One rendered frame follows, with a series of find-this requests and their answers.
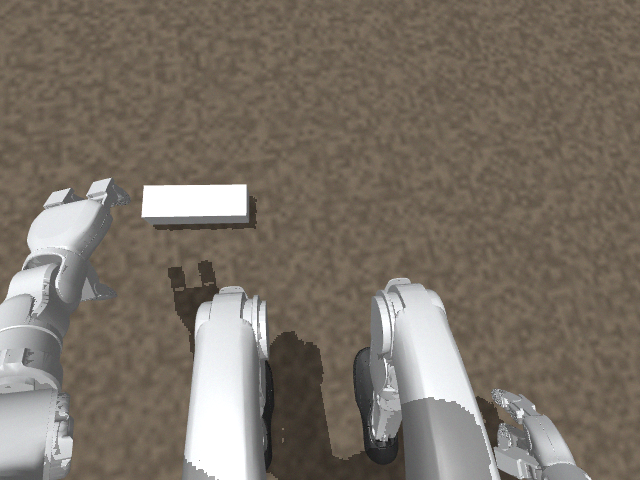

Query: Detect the right robot hand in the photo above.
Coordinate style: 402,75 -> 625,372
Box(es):
491,389 -> 577,480

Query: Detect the right robot foot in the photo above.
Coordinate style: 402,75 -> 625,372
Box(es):
353,347 -> 398,465

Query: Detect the right robot arm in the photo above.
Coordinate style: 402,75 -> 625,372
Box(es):
541,463 -> 592,480

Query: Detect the left robot hand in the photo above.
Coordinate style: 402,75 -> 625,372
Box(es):
27,178 -> 131,302

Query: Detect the left robot arm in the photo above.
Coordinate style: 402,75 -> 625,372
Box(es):
0,248 -> 88,480

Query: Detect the carton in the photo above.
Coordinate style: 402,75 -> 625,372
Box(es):
141,184 -> 249,225

